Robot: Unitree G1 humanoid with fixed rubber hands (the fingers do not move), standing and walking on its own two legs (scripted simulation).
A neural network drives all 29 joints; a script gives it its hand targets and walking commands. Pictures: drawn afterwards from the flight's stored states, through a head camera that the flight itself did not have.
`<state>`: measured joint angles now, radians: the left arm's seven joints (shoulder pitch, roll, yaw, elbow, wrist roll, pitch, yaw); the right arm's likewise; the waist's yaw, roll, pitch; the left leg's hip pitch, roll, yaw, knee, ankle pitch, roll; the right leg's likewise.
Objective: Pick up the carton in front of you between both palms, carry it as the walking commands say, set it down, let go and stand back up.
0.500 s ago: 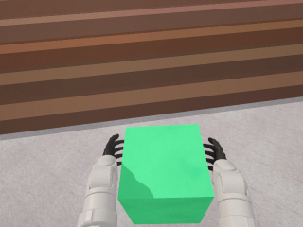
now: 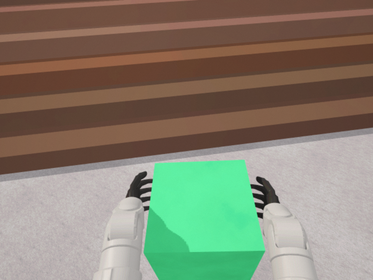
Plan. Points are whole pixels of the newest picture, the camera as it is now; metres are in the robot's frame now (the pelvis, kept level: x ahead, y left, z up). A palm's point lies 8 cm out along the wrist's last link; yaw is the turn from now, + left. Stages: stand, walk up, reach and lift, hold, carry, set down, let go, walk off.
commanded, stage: hold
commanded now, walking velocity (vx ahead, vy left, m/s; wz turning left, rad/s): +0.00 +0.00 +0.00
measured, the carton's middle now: (202, 226) +0.29 +0.00 -0.04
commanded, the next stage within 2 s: carry in 0.90 s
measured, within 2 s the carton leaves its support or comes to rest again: neither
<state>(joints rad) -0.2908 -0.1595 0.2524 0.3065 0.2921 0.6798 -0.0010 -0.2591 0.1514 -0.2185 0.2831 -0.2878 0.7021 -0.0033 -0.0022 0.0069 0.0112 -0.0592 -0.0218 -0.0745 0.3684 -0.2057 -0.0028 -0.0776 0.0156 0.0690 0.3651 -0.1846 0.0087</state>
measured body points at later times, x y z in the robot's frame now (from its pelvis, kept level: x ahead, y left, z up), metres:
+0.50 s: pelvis -0.02 +0.00 +0.00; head -0.06 +0.00 +0.45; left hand +0.29 +0.15 +0.05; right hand +0.29 -0.15 +0.04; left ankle +0.00 +0.12 -0.75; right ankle +0.02 -0.13 -0.75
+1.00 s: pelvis +0.00 +0.00 +0.00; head -0.04 +0.00 +0.45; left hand +0.30 +0.15 +0.05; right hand +0.30 -0.15 +0.04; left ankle +0.00 +0.13 -0.74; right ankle +0.01 -0.13 -0.74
